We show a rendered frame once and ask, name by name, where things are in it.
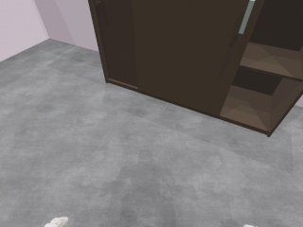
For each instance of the wardrobe door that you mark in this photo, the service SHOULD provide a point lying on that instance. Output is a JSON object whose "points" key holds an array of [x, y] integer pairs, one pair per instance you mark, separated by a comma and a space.
{"points": [[189, 51], [116, 28]]}

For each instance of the left robot hand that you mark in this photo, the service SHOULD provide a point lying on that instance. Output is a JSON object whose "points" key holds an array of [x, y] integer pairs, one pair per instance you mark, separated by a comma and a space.
{"points": [[57, 222]]}

